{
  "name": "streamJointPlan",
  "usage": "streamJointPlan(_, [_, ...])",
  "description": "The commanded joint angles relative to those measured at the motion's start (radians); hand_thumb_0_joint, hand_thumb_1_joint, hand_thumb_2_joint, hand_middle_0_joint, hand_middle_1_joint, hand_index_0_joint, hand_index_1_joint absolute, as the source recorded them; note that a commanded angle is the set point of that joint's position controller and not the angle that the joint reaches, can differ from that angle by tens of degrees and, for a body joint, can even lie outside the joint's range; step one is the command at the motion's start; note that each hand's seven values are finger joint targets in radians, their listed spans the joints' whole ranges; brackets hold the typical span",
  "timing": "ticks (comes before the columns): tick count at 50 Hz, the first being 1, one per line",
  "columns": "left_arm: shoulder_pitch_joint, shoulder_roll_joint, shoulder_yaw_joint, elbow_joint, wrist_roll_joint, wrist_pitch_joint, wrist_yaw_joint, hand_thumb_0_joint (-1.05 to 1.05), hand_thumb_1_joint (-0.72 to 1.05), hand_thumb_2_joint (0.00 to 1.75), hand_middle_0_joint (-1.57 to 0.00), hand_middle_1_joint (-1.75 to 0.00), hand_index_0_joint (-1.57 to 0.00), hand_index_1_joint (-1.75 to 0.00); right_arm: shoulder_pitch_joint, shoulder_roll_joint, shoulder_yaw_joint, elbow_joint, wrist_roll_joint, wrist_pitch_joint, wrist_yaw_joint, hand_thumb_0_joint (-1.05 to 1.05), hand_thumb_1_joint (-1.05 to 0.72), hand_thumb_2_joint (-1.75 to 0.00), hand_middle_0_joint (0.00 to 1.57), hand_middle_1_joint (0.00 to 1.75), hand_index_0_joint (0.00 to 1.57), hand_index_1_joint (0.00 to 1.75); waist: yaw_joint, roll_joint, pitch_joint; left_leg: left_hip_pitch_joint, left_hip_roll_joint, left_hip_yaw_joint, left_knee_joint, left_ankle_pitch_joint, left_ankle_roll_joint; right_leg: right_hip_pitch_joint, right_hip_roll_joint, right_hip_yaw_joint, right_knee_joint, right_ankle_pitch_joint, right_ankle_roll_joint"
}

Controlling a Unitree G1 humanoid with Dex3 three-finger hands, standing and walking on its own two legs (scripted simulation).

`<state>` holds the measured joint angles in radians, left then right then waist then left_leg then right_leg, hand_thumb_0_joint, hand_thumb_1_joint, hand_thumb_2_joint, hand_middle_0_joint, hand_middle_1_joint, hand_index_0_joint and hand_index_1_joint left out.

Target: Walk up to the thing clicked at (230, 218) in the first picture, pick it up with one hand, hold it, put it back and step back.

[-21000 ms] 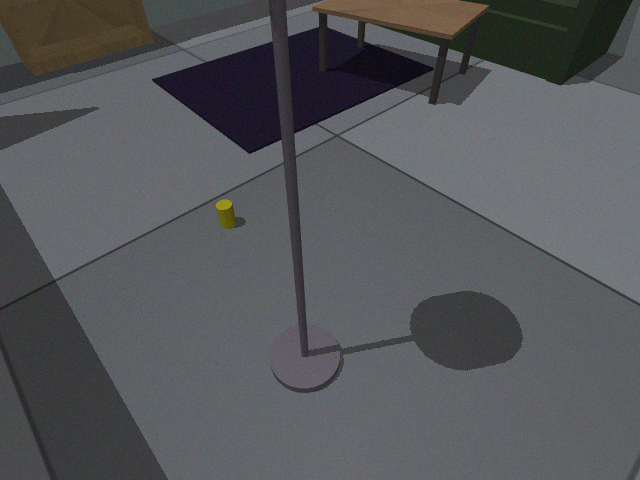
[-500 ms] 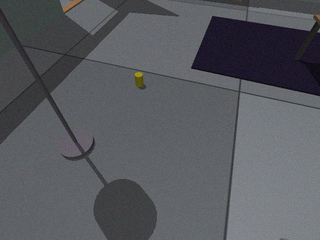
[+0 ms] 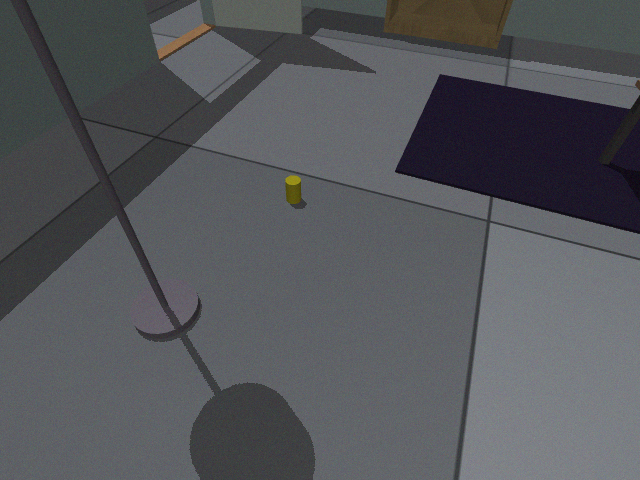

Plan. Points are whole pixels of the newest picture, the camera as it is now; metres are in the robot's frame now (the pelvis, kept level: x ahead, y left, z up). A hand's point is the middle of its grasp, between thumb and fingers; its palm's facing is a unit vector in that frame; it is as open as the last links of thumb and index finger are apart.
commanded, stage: walk up
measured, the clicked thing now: (293, 189) +1.51 +0.12 -0.71
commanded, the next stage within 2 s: stand in 0.14 s
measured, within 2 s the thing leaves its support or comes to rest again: neither
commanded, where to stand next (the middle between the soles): +0.06 +0.00 m, yaw -4 degrees
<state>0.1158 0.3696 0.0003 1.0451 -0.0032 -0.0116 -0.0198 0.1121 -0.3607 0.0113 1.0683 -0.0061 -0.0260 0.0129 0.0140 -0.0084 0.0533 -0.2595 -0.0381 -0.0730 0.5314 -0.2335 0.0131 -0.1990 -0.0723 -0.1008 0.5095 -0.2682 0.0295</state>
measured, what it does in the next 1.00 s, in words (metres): stands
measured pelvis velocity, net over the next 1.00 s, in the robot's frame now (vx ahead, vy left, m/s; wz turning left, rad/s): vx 0.01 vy -0.03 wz -0.03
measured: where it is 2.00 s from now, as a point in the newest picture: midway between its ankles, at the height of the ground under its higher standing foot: outside the picture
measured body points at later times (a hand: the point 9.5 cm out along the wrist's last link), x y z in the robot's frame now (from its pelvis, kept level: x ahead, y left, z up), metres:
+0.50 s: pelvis +0.01 -0.02 +0.01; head +0.02 -0.01 +0.46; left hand +0.09 +0.29 -0.12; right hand +0.10 -0.31 -0.12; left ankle +0.03 +0.11 -0.73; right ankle +0.00 -0.14 -0.73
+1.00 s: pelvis +0.01 -0.03 +0.01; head +0.02 -0.04 +0.46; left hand +0.10 +0.27 -0.12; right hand +0.08 -0.33 -0.12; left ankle +0.03 +0.11 -0.73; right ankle +0.00 -0.14 -0.73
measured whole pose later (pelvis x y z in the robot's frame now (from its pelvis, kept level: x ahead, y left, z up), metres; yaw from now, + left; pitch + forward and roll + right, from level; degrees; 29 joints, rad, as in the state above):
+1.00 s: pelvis +0.01 -0.03 +0.01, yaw -2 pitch -2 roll +0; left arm 0.08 0.35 0.01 1.16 0.00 -0.01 -0.01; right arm 0.08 -0.35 0.00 1.17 -0.01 0.00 0.01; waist 0.00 0.01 0.05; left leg -0.14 0.02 -0.06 0.32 -0.15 -0.04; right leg -0.11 -0.01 -0.09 0.33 -0.19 -0.01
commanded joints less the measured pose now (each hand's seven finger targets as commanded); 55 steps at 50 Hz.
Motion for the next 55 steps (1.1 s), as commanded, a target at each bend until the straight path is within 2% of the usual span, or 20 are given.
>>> streamJointPlan(1, [-0.056,0.219,0.05,-0.031,-0.001,-0.024,0.016,0.0,0.9,0.9,-0.2,-0.3,-0.2,-0.3,-0.072,-0.228,-0.049,-0.043,0.005,-0.026,-0.022,0.0,-0.9,-0.9,0.2,0.3,0.2,0.3,0.009,0.033,-0.09,0.0,0.121,-0.133,-0.148,0.157,0.035,0.084,-0.083,0.09,-0.141,0.038,-0.058])
streamJointPlan(4, [-0.075,0.215,0.05,-0.01,-0.001,-0.024,0.017,0.0,0.9,0.9,-0.2,-0.3,-0.2,-0.3,-0.074,-0.225,-0.048,-0.017,0.006,-0.023,-0.025,0.0,-0.9,-0.9,0.2,0.3,0.2,0.3,0.005,0.042,-0.097,0.011,0.118,-0.125,-0.154,0.218,0.027,0.112,-0.087,0.089,-0.167,0.069,-0.054])
streamJointPlan(6, [-0.093,0.217,0.05,-0.005,0.001,-0.022,0.016,0.0,0.9,0.9,-0.2,-0.3,-0.2,-0.3,-0.072,-0.223,-0.047,-0.008,0.005,-0.023,-0.026,0.0,-0.9,-0.9,0.2,0.3,0.2,0.3,0.001,0.033,-0.111,0.019,0.118,-0.12,-0.165,0.215,0.025,0.132,-0.092,0.084,-0.169,0.084,-0.052])
streamJointPlan(7, [-0.071,0.202,0.041,0.012,0.005,-0.02,0.019,0.0,0.9,0.9,-0.2,-0.3,-0.2,-0.3,-0.095,-0.197,-0.045,-0.011,0.001,-0.021,-0.022,0.0,-0.9,-0.9,0.2,0.3,0.2,0.3,0.008,0.033,-0.103,0.079,0.141,-0.115,-0.183,0.273,0.014,0.102,-0.074,0.099,-0.169,0.1,-0.048])
streamJointPlan(8, [-0.075,0.201,0.039,0.017,0.006,-0.021,0.021,0.0,0.9,0.9,-0.2,-0.3,-0.2,-0.3,-0.095,-0.2,-0.045,-0.01,0.003,-0.021,-0.021,0.0,-0.9,-0.9,0.2,0.3,0.2,0.3,0.008,0.023,-0.12,0.11,0.146,-0.113,-0.171,0.331,0.012,0.107,-0.077,0.098,-0.176,0.137,-0.045])
streamJointPlan(10, [-0.095,0.205,0.041,0.022,0.006,-0.02,0.023,0.0,0.9,0.9,-0.2,-0.3,-0.2,-0.3,-0.081,-0.21,-0.047,0.002,0.002,-0.017,-0.022,0.0,-0.9,-0.9,0.2,0.3,0.2,0.3,-0.002,0.042,-0.115,0.062,0.144,-0.104,-0.196,0.311,0.009,0.157,-0.074,0.1,-0.179,0.146,-0.038])
streamJointPlan(11, [-0.094,0.209,0.042,0.027,0.004,-0.019,0.023,0.0,0.9,0.9,-0.2,-0.3,-0.2,-0.3,-0.105,-0.207,-0.047,0.002,0.005,-0.014,-0.021,0.0,-0.9,-0.9,0.2,0.3,0.2,0.3,0.006,0.041,-0.102,0.073,0.145,-0.103,-0.2,0.295,0.006,0.146,-0.076,0.103,-0.189,0.137,-0.04])
streamJointPlan(15, [-0.106,0.211,0.041,0.046,0.007,-0.019,0.023,0.0,0.9,0.9,-0.2,-0.3,-0.2,-0.3,-0.118,-0.205,-0.052,0.008,0.004,-0.006,-0.021,0.0,-0.9,-0.9,0.2,0.3,0.2,0.3,-0.003,0.025,-0.097,0.078,0.143,-0.091,-0.221,0.215,0.002,0.136,-0.078,0.114,-0.218,0.108,-0.04])
streamJointPlan(17, [-0.101,0.207,0.04,0.048,0.006,-0.023,0.023,0.0,0.9,0.9,-0.2,-0.3,-0.2,-0.3,-0.125,-0.203,-0.054,0.009,0.005,-0.007,-0.02,0.0,-0.9,-0.9,0.2,0.3,0.2,0.3,0.0,0.019,-0.127,0.133,0.149,-0.081,-0.206,0.287,0.003,0.133,-0.085,0.119,-0.219,0.172,-0.044])
streamJointPlan(20, [-0.097,0.205,0.04,0.058,0.008,-0.024,0.027,0.0,0.9,0.9,-0.2,-0.3,-0.2,-0.3,-0.122,-0.199,-0.053,0.016,0.005,-0.006,-0.021,0.0,-0.9,-0.9,0.2,0.3,0.2,0.3,-0.003,0.017,-0.133,0.13,0.152,-0.077,-0.213,0.309,0.004,0.155,-0.082,0.114,-0.221,0.205,-0.04])
streamJointPlan(22, [-0.098,0.201,0.041,0.062,0.008,-0.021,0.026,0.0,0.9,0.9,-0.2,-0.3,-0.2,-0.3,-0.122,-0.199,-0.052,0.019,0.004,-0.003,-0.021,0.0,-0.9,-0.9,0.2,0.3,0.2,0.3,-0.006,0.018,-0.107,0.115,0.147,-0.072,-0.229,0.23,0.002,0.136,-0.075,0.115,-0.236,0.144,-0.037])
streamJointPlan(26, [-0.089,0.197,0.041,0.067,0.008,-0.021,0.026,0.0,0.9,0.9,-0.2,-0.3,-0.2,-0.3,-0.132,-0.188,-0.05,0.022,0.003,0.001,-0.018,0.0,-0.9,-0.9,0.2,0.3,0.2,0.3,0.0,0.002,-0.086,0.124,0.143,-0.071,-0.242,0.185,-0.002,0.105,-0.078,0.124,-0.253,0.097,-0.038])
streamJointPlan(30, [-0.1,0.204,0.045,0.064,0.01,-0.018,0.025,0.0,0.9,0.9,-0.2,-0.3,-0.2,-0.3,-0.111,-0.185,-0.048,0.029,0.0,0.002,-0.016,0.0,-0.9,-0.9,0.2,0.3,0.2,0.3,-0.009,0.006,-0.07,0.092,0.139,-0.068,-0.259,0.136,-0.006,0.106,-0.077,0.131,-0.256,0.067,-0.041])
streamJointPlan(34, [-0.094,0.204,0.047,0.059,0.009,-0.02,0.026,0.0,0.9,0.9,-0.2,-0.3,-0.2,-0.3,-0.11,-0.189,-0.05,0.03,-0.003,-0.001,-0.017,0.0,-0.9,-0.9,0.2,0.3,0.2,0.3,-0.001,0.016,-0.089,0.105,0.147,-0.067,-0.25,0.183,-0.006,0.113,-0.079,0.137,-0.253,0.088,-0.042])
streamJointPlan(36, [-0.093,0.205,0.049,0.058,0.01,-0.018,0.025,0.0,0.9,0.9,-0.2,-0.3,-0.2,-0.3,-0.1,-0.189,-0.05,0.033,-0.002,0.001,-0.018,0.0,-0.9,-0.9,0.2,0.3,0.2,0.3,-0.006,0.014,-0.083,0.09,0.14,-0.065,-0.249,0.143,-0.006,0.114,-0.075,0.137,-0.259,0.067,-0.041])
streamJointPlan(38, [-0.087,0.202,0.048,0.056,0.012,-0.018,0.025,0.0,0.9,0.9,-0.2,-0.3,-0.2,-0.3,-0.106,-0.187,-0.049,0.029,-0.002,0.0,-0.019,0.0,-0.9,-0.9,0.2,0.3,0.2,0.3,-0.001,0.005,-0.095,0.108,0.147,-0.064,-0.244,0.185,-0.004,0.115,-0.081,0.138,-0.252,0.107,-0.045])
streamJointPlan(47, [-0.079,0.195,0.048,0.052,0.008,-0.019,0.026,0.0,0.9,0.9,-0.2,-0.3,-0.2,-0.3,-0.086,-0.19,-0.045,0.033,-0.002,-0.001,-0.021,0.0,-0.9,-0.9,0.2,0.3,0.2,0.3,-0.003,0.008,-0.099,0.128,0.15,-0.055,-0.239,0.225,-0.009,0.118,-0.076,0.134,-0.256,0.164,-0.043])
streamJointPlan(48, [-0.079,0.195,0.05,0.051,0.009,-0.018,0.026,0.0,0.9,0.9,-0.2,-0.3,-0.2,-0.3,-0.088,-0.194,-0.045,0.032,-0.001,0.0,-0.022,0.0,-0.9,-0.9,0.2,0.3,0.2,0.3,-0.003,0.01,-0.107,0.124,0.153,-0.052,-0.231,0.235,-0.004,0.138,-0.079,0.136,-0.254,0.195,-0.043])
streamJointPlan(49, [-0.079,0.202,0.05,0.051,0.008,-0.019,0.026,0.0,0.9,0.9,-0.2,-0.3,-0.2,-0.3,-0.08,-0.181,-0.041,0.034,-0.002,0.0,-0.021,0.0,-0.9,-0.9,0.2,0.3,0.2,0.3,-0.006,-0.002,-0.099,0.129,0.149,-0.054,-0.243,0.222,-0.012,0.116,-0.075,0.132,-0.253,0.169,-0.043])
streamJointPlan(55, [-0.081,0.201,0.05,0.049,0.009,-0.018,0.027,0.0,0.9,0.9,-0.2,-0.3,-0.2,-0.3,-0.076,-0.189,-0.042,0.029,-0.002,0.003,-0.021,0.0,-0.9,-0.9,0.2,0.3,0.2,0.3,-0.006,0.001,-0.084,0.115,0.151,-0.052,-0.244,0.195,-0.008,0.119,-0.075,0.137,-0.267,0.138,-0.042])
